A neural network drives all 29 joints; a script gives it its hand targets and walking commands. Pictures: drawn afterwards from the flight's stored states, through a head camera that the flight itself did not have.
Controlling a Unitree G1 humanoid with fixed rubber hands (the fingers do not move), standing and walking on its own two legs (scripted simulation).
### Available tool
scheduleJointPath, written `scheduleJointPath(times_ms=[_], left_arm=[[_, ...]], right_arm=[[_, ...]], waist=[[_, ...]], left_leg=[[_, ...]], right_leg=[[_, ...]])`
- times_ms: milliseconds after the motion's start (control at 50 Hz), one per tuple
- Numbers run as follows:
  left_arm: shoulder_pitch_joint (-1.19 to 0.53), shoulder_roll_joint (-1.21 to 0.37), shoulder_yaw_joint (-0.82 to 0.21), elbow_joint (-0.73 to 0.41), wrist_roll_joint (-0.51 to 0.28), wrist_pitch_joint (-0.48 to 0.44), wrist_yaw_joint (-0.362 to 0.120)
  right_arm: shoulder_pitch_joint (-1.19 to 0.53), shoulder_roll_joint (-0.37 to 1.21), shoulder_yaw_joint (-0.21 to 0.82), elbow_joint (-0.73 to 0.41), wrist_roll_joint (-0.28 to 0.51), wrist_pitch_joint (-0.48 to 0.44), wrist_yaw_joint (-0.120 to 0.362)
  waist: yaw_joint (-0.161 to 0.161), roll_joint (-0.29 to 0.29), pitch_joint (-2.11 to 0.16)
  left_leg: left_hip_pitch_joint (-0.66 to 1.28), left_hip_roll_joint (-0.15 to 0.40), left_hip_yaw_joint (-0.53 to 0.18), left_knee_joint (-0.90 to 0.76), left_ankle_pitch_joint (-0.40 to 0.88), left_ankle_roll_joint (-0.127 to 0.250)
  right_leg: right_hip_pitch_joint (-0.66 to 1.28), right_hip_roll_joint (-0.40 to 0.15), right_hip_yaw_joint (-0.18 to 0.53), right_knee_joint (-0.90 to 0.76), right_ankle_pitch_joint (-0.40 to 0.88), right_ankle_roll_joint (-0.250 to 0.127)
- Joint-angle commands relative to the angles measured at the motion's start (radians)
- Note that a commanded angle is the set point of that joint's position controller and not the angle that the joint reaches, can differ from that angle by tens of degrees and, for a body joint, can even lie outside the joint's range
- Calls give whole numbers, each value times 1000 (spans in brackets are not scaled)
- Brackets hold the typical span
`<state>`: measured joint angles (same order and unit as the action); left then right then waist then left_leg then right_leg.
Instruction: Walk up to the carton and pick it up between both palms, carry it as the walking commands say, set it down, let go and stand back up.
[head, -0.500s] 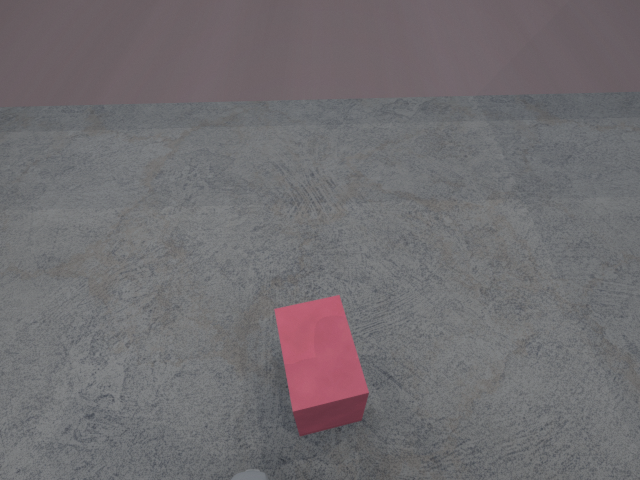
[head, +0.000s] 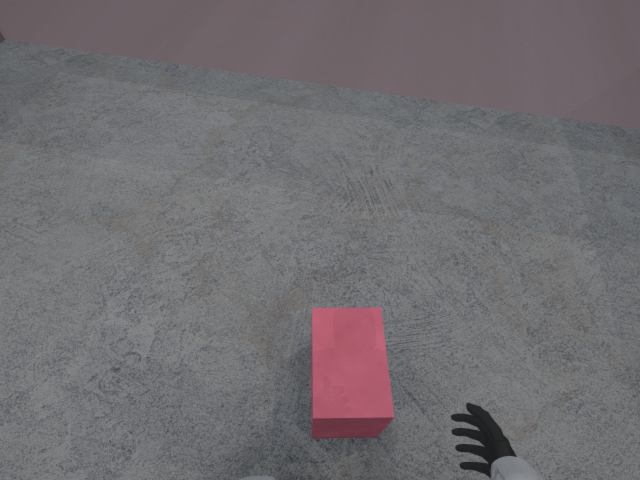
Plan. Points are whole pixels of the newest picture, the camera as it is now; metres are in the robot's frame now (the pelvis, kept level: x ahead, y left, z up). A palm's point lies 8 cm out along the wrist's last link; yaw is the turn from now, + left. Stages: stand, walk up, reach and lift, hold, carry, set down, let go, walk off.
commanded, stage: walk up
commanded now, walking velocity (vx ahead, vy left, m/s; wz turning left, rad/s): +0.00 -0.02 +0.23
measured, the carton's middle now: (345, 374) +0.43 -0.05 -0.63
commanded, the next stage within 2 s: stand in 1.54 s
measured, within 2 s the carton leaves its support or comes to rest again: neither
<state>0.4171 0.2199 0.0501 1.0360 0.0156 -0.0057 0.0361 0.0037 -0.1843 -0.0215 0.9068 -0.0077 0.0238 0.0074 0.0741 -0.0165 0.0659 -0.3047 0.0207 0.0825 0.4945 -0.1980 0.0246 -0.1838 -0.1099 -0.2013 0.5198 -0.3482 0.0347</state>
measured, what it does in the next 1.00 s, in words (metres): steps on the spot: right foot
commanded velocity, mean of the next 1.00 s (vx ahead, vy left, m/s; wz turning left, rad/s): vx -0.01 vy -0.02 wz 0.02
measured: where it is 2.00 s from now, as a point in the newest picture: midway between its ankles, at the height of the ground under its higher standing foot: outside the picture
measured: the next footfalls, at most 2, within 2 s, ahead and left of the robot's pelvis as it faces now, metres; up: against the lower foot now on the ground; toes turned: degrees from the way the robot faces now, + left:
right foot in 0.36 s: +0.03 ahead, -0.11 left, +0.00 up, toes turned -4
right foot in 1.18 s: +0.04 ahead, -0.19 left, +0.00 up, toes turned +7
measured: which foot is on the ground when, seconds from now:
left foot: down 0.00-1.00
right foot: down 0.00-0.00, up 0.02-0.34, down 0.36-1.00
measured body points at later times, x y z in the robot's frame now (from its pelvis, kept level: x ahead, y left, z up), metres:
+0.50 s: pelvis +0.01 +0.01 +0.01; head +0.02 +0.00 +0.46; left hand +0.06 +0.24 -0.14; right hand +0.01 -0.22 -0.15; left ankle +0.02 +0.10 -0.73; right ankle -0.01 -0.11 -0.73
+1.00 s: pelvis +0.01 -0.02 +0.01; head +0.03 -0.02 +0.46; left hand +0.02 +0.22 -0.14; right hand +0.01 -0.25 -0.15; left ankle +0.02 +0.10 -0.73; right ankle -0.01 -0.11 -0.73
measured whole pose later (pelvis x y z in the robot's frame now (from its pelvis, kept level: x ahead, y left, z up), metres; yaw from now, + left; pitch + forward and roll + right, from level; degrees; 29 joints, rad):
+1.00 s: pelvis +0.01 -0.02 +0.01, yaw -1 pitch +0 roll +0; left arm 0.31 0.18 0.04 1.05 0.01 0.00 0.04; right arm 0.26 -0.16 -0.03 1.10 -0.02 0.00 -0.04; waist -0.03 -0.01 0.03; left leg -0.20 0.04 0.09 0.42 -0.20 -0.01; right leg -0.18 0.01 -0.07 0.46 -0.25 -0.02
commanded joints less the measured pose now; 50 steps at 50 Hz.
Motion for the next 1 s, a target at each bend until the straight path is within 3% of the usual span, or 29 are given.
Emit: scheduleJointPath(times_ms=[0, 20, 40, 60, 80, 100, 140, 240, 300, 340, 360, 400, 680, 900, 940, 960, 980], left_arm=[[95, 20, 0, -33, -4, 14, 5], [68, 32, 8, -26, -7, 31, 6], [16, 31, 7, -28, -6, 34, 1], [-4, 21, 0, -22, -7, 34, -7], [-10, 23, -3, -18, -5, 37, -14], [-13, 36, 2, -13, -2, 42, -17], [-16, 37, 8, 1, 1, 48, -14], [-87, 18, -3, 6, 0, 47, -10], [-71, 8, -12, 21, -1, 29, -7], [-72, 37, -17, 18, 8, 6, -4], [-121, 55, -19, 18, 7, 3, -7], [-133, 45, -25, 24, 4, -4, -8], [-90, 41, -28, 31, -6, -26, 0], [-50, 45, -24, 12, -3, -30, 3], [-33, 86, 11, 12, -5, -8, 9], [-37, 108, 35, -4, -7, 10, 10], [-39, 93, 47, -26, -12, 25, 7]], right_arm=[[196, -205, -52, -14, -21, -38, -19], [231, -197, -56, 3, -9, -38, -30], [165, -146, -41, 3, -1, -36, -33], [105, -88, -19, 6, 6, -34, -37], [85, -66, -11, 18, 10, -35, -41], [89, -69, -10, 30, 11, -38, -43], [129, -82, -15, 60, 4, -44, -45], [171, -100, -22, 106, -5, -43, -50], [176, -104, -22, 128, 2, -37, -45], [207, -79, -13, 141, 9, -37, -37], [226, -57, -6, 153, 9, -36, -35], [237, -64, -9, 181, 6, -37, -35], [301, -50, -6, 231, 1, -36, -34], [306, -73, -13, 210, -3, -33, -40], [327, -126, -29, 179, -16, -31, -52], [355, -182, -45, 163, -22, -26, -66], [405, -226, -64, 152, -27, -18, -79]], waist=[[-86, 244, -167], [-100, 192, -191], [-78, 173, -144], [-54, 167, -109], [-45, 187, -100], [-44, 192, -92], [-50, 144, -86], [-71, 138, -41], [-55, 107, -27], [-70, 57, -16], [-91, -9, 17], [-97, -28, 8], [-101, 4, 7], [-98, 16, 4], [-101, -10, 4], [-110, 29, 6], [-134, 124, -38]], left_leg=[[358, 409, -452, -139, 623, 134], [283, 434, -425, -135, 603, 204], [190, 341, -325, -160, 497, 192], [152, 256, -223, -193, 395, 153], [152, 217, -166, -206, 378, 133], [147, 202, -152, -210, 411, 129], [157, 219, -155, -217, 432, 138], [156, 232, -200, -265, 228, 129], [100, 206, -197, -276, 60, 83], [65, 158, -179, -259, -31, 36], [72, 111, -145, -271, -34, 15], [161, 93, -108, -232, 43, 3], [159, 100, -82, -186, 72, -17], [155, 117, -74, -162, 98, -31], [159, 190, -152, -153, 155, -9], [174, 270, -240, -126, 310, 37], [215, 381, -325, -118, 582, 124]], right_leg=[[-301, 26, 60, 328, -284, 8], [-260, 16, 156, 434, -307, 7], [-229, 14, 177, 429, -259, 2], [-192, 13, 192, 354, -184, -7], [-165, 20, 185, 317, -127, -9], [-137, 32, 178, 305, -106, -12], [-109, 41, 184, 267, -97, -14], [-70, 54, 200, 94, -41, -28], [53, 52, 184, -105, 146, -38], [106, -4, 228, -198, 202, -50], [65, -7, 256, -205, 200, -60], [27, -3, 261, -240, 210, -64], [19, -16, 284, -279, 200, -79], [-6, -12, 262, -245, 253, -77], [-55, 18, 194, -152, 271, -67], [-133, 37, 155, -26, 258, -50], [-216, 80, 117, 196, 105, -20]])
